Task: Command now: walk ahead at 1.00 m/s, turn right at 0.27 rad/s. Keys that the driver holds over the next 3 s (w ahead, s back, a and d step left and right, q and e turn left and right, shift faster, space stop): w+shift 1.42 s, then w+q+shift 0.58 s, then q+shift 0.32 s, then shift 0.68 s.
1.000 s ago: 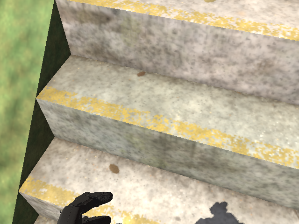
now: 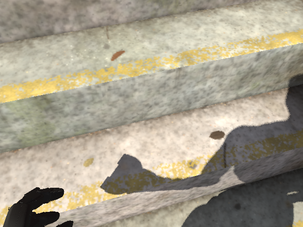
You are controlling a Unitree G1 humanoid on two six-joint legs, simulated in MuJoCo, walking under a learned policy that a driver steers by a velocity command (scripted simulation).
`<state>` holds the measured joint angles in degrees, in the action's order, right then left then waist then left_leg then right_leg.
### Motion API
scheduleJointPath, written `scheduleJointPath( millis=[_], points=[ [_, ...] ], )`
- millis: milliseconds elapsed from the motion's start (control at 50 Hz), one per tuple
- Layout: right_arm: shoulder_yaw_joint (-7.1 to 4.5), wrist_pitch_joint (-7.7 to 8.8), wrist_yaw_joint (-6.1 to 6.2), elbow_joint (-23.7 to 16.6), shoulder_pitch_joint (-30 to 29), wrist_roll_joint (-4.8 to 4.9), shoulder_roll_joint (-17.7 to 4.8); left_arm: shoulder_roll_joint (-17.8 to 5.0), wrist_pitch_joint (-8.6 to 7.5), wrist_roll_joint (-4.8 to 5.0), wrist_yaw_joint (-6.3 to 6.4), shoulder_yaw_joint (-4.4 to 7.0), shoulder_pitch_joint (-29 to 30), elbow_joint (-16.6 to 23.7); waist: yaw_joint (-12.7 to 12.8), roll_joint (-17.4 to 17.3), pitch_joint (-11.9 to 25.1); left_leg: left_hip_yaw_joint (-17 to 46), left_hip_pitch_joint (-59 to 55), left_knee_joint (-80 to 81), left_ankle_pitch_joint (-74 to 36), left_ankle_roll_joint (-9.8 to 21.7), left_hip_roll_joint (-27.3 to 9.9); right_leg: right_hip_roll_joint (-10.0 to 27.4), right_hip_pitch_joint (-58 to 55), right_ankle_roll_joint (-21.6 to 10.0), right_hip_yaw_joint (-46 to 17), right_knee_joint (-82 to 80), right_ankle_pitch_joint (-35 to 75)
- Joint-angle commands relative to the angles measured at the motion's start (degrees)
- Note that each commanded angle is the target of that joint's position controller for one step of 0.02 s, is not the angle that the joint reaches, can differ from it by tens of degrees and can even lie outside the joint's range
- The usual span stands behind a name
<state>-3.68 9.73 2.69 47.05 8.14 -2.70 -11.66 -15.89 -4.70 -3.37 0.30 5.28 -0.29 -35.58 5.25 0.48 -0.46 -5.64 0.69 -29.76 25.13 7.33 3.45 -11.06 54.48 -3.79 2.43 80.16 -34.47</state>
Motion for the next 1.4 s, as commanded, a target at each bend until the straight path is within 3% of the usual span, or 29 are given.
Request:
scheduleJointPath(
  millis=[20,40,80,120,160,180,220,240,260,280,300,340,380,520,580,620,660,700,740,760,820,880,900,940,980,1040,1100,1220,1400],
  points=[
    [-3.41,4.22,-0.49,-15.05,-40.26,3.54,-12.94,-12.66,1.31,0.19,1.54,5.04,-49.9,-11.34,34.94,16.94,14.13,0.99,51.68,-56.13,-72.9,-8.23,4.94,6.08,-75.11,-10.37,1.71,-44.17,31.4],
    [-2.74,3.18,-0.97,-17.51,-36.44,1.96,-9.48,-13.3,-0.65,-0.62,2.37,5.14,-41.12,-10.93,24.59,34.65,12.98,7.51,76.16,-92.44,7.07,-11.83,12.65,16.4,-90.54,-16.63,-16.75,-50.44,44.4],
    [2.07,1.7,0.43,-22.4,-32.63,3.32,1.58,-1.87,-2.47,-3.53,1.36,0.66,-38.91,-19.02,10.79,4.82,1.83,12.88,81.14,-98.71,24.04,-3.72,8.25,21.99,-88.71,-11.91,-11.59,-63.29,70.2],
    [5.33,-2.09,0.36,-32.12,-27.12,6.06,0.59,-1.9,-5.59,-5.31,4.0,-1.04,-36.39,-18.37,1.92,13.59,15.4,28.19,106.08,-103.89,52.58,-1.24,3.54,37.07,-118.55,-3.53,-15.84,-42.45,103.93],
    [5.88,-4.08,-1.98,-27.95,-10.75,2.1,-3.19,-9.92,-5.13,0.41,4.16,0.36,-7.35,-8.23,-13.66,-9.53,21.72,14.17,60.87,-74.38,27.81,-1.98,-0.68,29.89,-69.07,0.49,-4.37,-62.67,72.66],
    [4.08,-5.66,-1.99,-25.44,-5.87,-0.96,-7.47,-16.57,-6.25,0.94,3.33,0.46,3.6,-5.17,-17.52,-7.89,16.12,0.6,37.86,-74.79,17.13,-5.88,3.7,29.11,-40.2,-3.21,-2.89,-76.78,79.8],
    [3.96,-8.58,-1.14,-24.05,2.11,0.01,-5.13,-16.95,-8.45,8.19,2.46,-1.12,3.12,-6.35,-22.01,-9.1,15.63,4.21,-2.74,-45.39,3.63,-5.14,3.78,20.22,-14.59,-5.9,-0.6,-68.25,97.44],
    [1.91,-9.51,-0.02,-22.31,11.09,0.48,-6.31,-18.51,-6.57,7.05,0.99,-0.35,0.06,-5.37,-26.35,-6.17,21.27,7.4,-4.46,-36.22,-0.02,-1.08,4.51,18.05,-24.56,-4.05,-1.66,-43.2,112.88],
    [-0.17,-9.89,1.54,-16.93,20.94,1.01,-10.56,-16.08,-3.69,7.49,-0.41,-0.57,5.9,-1.67,-31.19,-18.36,26.18,20.95,-6.29,-27.42,-9.62,5.03,-3.11,10.61,-22.94,1.16,-4.51,-10.39,87.43],
    [0.1,-10.34,2.4,-9.13,25.92,2.08,-10.2,-5.15,-1.64,3.24,-1.94,-3.34,11.69,2.3,-27.79,-34.21,25.34,28.52,-4.53,-19.83,-20.81,5.06,-3.5,-2.78,-12.94,3.15,-9.4,8.02,19.55],
    [1.38,-9.73,3.59,-11.78,18.18,2.0,-7.59,4.44,-0.98,0.77,-2.21,-4.66,11.88,4.53,-18.82,-27.29,15.33,29.28,4.9,-24.36,-28.31,5.85,-4.06,-8.48,-0.49,2.69,-21.16,27.59,14.2],
    [1.91,-7.8,1.89,-14.61,5.07,0.59,-4.36,4.48,-0.64,-1.33,-1.21,-5.15,-1.17,3.98,-6.87,-8.43,-0.5,30.61,18.91,-18.05,-24.12,0.07,-8.06,-3.89,8.03,1.27,-18.16,29.27,16.64],
    [2.25,-5.8,1.31,-14.37,-3.7,-0.28,-1.41,3.58,0.86,-2.19,0.66,-4.34,-6.62,2.51,-0.57,-8.35,-2.83,28.24,31.42,-10.68,-23.24,-1.17,-6.9,-3.44,5.25,3.17,-11.64,41.62,20.31],
    [0.11,0.33,2.3,-8.94,-0.23,0.15,-7.55,-1.82,4.87,1.07,2.67,-3.48,-0.83,6.8,-0.61,-0.36,2.67,23.68,20.04,5.32,-63.44,2.92,-11.81,4.46,-5.99,4.28,6.7,19.43,11.03],
    [-0.82,-1.45,1.56,-12.91,-8.97,2.28,-10.67,-6.97,1.96,2.2,0.42,-2.85,-20.76,1.01,10.38,8.12,15.07,9.59,19.77,-23.92,-102.83,-7.89,-2.15,4.24,-43.08,-3.14,13.65,-33.93,23.96],
    [-0.45,-2.63,1.13,-13.29,-10.31,-1.04,-6.04,-3.0,0.88,6.15,0.54,-0.87,-29.52,-7.3,14.22,13.87,17.02,5.8,32.71,-70.7,-15.91,-6.09,8.48,13.87,-62.15,-11.23,5.07,-71.08,64.66],
    [4.0,-1.93,-0.66,-19.72,-6.2,0.64,10.42,4.78,-1.01,-0.32,-0.3,-4.48,-19.33,-12.35,-7.41,1.79,6.23,17.0,68.88,-111.87,5.28,0.02,10.19,19.48,-66.52,-7.01,-6.5,-45.58,77.92],
    [5.76,-1.25,-0.64,-22.63,-7.32,2.06,10.22,-0.75,-1.85,-4.21,0.2,-2.5,-26.87,-14.21,-6.71,-9.07,10.42,18.12,85.66,-123.52,5.82,0.71,8.48,30.69,-72.81,-9.04,-11.94,-48.62,69.55],
    [6.63,-3.75,0.77,-26.89,-11.75,0.09,8.26,-6.6,-3.17,-2.21,-1.69,-0.21,-15.58,-11.94,-11.52,-0.39,3.43,13.96,84.06,-127.23,12.78,-0.24,5.27,34.01,-51.31,-9.32,-13.15,-67.65,38.44],
    [6.65,-4.86,1.22,-27.95,-21.7,-1.39,5.33,-2.82,-3.64,0.24,-1.36,-0.92,-21.92,-13.88,-5.38,-6.19,2.67,10.12,85.94,-115.68,11.88,-0.58,2.76,28.37,-58.96,-7.73,-13.91,-68.06,37.86],
    [6.37,-7.54,-0.57,-30.38,-21.99,-0.84,2.16,-5.07,-5.56,3.42,1.61,-1.07,-19.37,-15.79,-8.28,-5.46,3.55,8.76,66.47,-87.3,8.28,0.41,-4.42,27.85,-48.69,-8.3,-7.59,-78.67,37.7],
    [8.04,-8.49,-1.03,-26.09,-17.64,2.37,3.88,-7.8,-4.09,6.55,2.63,-1.18,-17.58,-12.66,-7.4,-1.26,14.31,-2.25,26.4,-50.33,15.5,0.37,2.78,23.47,-39.88,-11.28,1.46,-70.21,113.73],
    [7.13,-7.03,-1.61,-24.98,-23.55,4.45,3.69,-5.37,-4.38,6.15,1.44,-2.41,-33.06,-15.5,2.09,-0.23,24.34,-5.24,14.26,-48.9,15.32,0.64,5.72,22.23,-39.93,-8.78,-3.44,-61.33,131.59],
    [4.36,-8.72,0.32,-18.09,6.91,2.77,-2.61,-15.83,-5.54,6.67,-1.04,1.6,-22.34,-11.76,-12.78,3.13,39.94,8.54,5.97,-37.97,12.95,-0.51,4.47,25.55,-44.96,-9.72,-2.65,-42.68,118.01],
    [-0.53,-10.86,1.31,-10.0,9.92,-0.65,-11.11,-1.39,-5.29,1.39,-2.59,-0.76,-5.86,-4.1,-14.91,-23.34,32.05,42.4,3.29,-11.01,30.4,4.12,-7.51,5.26,-12.76,-6.94,-10.44,0.99,41.89],
    [-0.13,-10.19,0.49,-11.47,-13.32,1.05,-4.14,12.99,-1.17,-1.65,-0.16,-5.3,-1.55,7.48,-2.77,0.16,0.73,41.58,34.33,-1.75,25.83,-2.36,-13.02,2.76,12.27,-3.08,-20.59,36.85,33.19],
    [2.56,-7.06,-0.59,-4.51,-9.07,0.9,3.95,11.57,1.31,-0.13,0.68,-5.99,-15.95,2.96,3.14,-2.56,-1.2,26.28,41.12,0.55,10.47,-2.18,-10.92,4.0,10.14,0.58,-15.77,41.81,35.6],
    [1.23,-3.04,0.48,-1.46,1.6,3.55,-4.61,7.49,4.33,4.83,1.73,-5.25,-6.41,4.49,-2.3,-1.19,-0.65,24.21,33.34,10.88,7.09,3.4,-13.95,8.89,13.78,5.03,-6.98,24.37,39.72],
    [-1.55,-1.31,2.35,1.1,18.51,1.32,-4.41,7.73,2.87,2.04,-2.51,-4.85,2.84,4.93,-8.84,-4.3,1.88,30.2,1.82,18.31,16.04,8.07,-19.62,16.59,26.05,1.39,-0.8,20.1,31.51]
  ],
)
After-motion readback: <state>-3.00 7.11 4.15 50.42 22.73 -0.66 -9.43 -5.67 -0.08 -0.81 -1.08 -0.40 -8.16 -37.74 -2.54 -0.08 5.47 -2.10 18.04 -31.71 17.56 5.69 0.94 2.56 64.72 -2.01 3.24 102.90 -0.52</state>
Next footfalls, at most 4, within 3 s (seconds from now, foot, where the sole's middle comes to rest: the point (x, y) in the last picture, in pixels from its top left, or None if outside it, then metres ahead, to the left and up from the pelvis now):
0.08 right None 0.00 -0.10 -0.74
0.22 left None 0.16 0.14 -0.52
0.64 right None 0.31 0.01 -0.52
0.96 left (111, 167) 0.45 0.19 -0.31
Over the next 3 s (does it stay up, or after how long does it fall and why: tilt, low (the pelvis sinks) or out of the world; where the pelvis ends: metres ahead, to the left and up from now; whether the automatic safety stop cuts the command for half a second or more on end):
stays up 0.81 -0.08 0.72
